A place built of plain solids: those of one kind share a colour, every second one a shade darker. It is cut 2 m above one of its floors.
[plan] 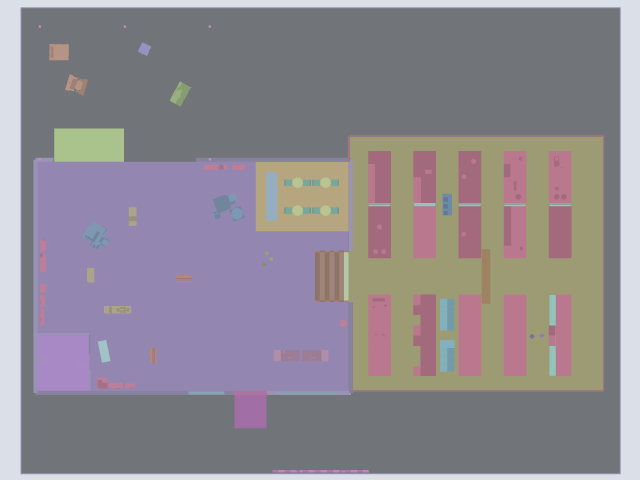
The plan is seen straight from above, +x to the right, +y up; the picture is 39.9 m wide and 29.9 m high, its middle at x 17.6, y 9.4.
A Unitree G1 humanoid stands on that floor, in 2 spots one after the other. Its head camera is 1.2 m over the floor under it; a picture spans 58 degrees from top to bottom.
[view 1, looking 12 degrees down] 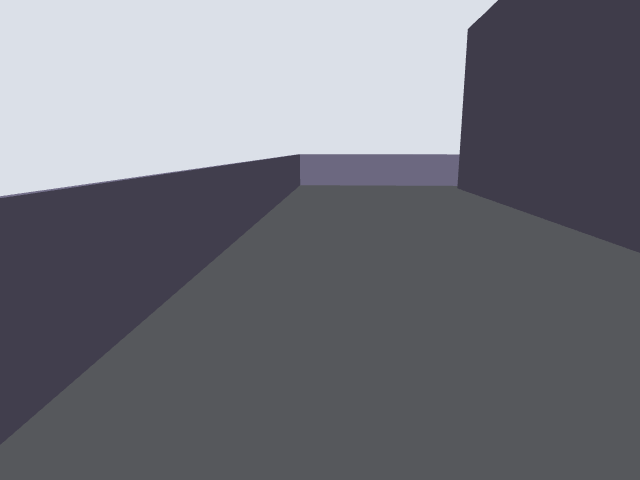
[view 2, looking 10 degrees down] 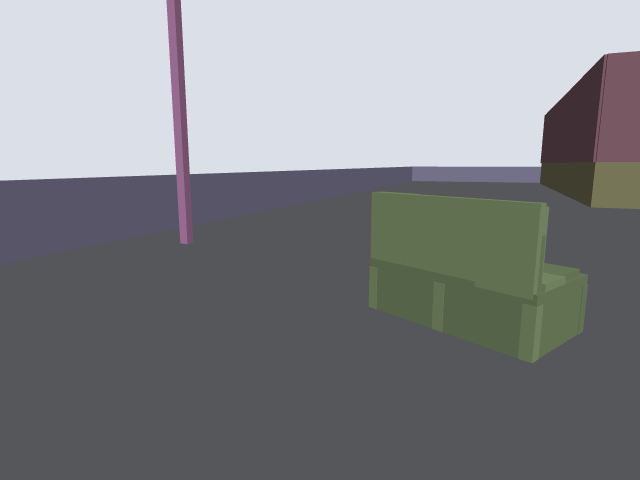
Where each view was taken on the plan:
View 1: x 13.28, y -3.73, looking -177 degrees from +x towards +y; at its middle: ground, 5.77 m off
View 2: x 5.45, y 18.35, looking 22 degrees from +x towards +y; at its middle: ground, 6.91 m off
